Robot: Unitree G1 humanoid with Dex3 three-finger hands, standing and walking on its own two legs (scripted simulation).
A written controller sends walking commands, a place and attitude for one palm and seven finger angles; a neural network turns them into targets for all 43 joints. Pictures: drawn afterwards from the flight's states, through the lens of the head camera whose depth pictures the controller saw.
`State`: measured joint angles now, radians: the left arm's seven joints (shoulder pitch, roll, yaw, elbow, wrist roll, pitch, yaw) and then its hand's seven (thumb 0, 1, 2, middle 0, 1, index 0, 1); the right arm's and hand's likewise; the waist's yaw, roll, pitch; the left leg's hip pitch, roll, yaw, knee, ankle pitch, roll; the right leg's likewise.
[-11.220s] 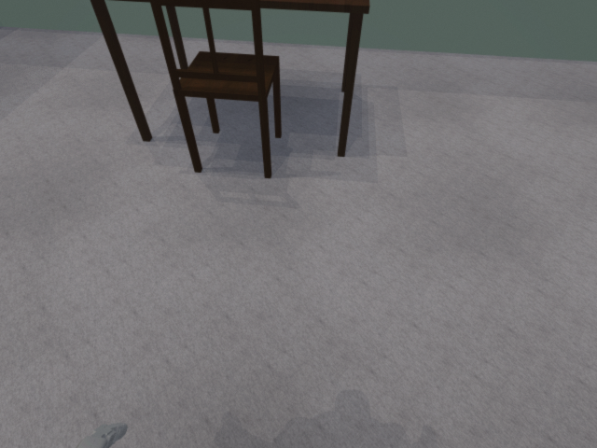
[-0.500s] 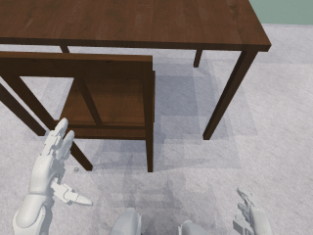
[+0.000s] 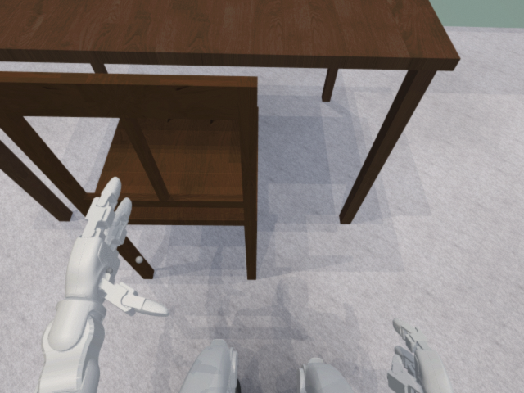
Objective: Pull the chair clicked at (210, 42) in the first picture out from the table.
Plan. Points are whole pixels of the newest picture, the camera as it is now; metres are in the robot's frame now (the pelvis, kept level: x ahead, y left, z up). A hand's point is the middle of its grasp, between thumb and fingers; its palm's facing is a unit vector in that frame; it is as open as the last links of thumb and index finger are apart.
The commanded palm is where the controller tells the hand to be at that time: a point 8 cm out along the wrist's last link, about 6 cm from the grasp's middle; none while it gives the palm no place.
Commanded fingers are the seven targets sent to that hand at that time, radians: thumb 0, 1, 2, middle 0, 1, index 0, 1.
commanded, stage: aim the fingers beside a spindle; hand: left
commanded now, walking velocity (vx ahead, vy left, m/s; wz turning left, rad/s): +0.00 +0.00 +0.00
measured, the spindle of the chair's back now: (148, 162) +0.50 +0.24 -0.01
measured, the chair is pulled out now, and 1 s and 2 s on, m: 0.00 0.00 0.00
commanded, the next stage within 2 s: none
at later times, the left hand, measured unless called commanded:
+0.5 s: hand (151, 234) +0.34 +0.19 +0.01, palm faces +0.03 -1.00 -0.04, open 16.9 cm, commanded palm +0.32 +0.25 +0.01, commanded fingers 0.00 -0.50 0.30 -0.06 -0.08 -0.06 -0.08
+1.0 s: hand (142, 233) +0.34 +0.20 +0.01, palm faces +0.07 -1.00 -0.06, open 16.9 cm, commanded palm +0.32 +0.24 +0.01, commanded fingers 0.00 -0.50 0.30 -0.06 -0.08 -0.06 -0.08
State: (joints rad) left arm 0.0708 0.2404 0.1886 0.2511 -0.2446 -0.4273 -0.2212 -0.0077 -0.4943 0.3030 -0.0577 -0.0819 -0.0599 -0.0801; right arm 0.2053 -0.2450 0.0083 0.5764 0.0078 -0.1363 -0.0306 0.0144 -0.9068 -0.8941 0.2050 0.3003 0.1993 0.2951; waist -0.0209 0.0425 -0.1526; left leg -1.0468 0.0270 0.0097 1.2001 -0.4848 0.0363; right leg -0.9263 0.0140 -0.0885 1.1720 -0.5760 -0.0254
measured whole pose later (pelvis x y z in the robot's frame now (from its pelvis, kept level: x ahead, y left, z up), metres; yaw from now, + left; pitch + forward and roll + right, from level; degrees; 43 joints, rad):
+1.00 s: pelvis +0.00 +0.00 -0.01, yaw -1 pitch +22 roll -3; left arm -0.12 0.28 0.26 0.45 -0.23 -0.47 -0.20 -0.01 -0.49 0.30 -0.06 -0.08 -0.06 -0.08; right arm 0.22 -0.25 0.00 0.59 0.01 -0.05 -0.01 0.01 -0.91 -0.89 0.20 0.30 0.20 0.29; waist -0.03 0.04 -0.16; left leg -1.13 0.04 0.01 1.25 -0.51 0.03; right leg -1.02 0.02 -0.08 1.23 -0.59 -0.03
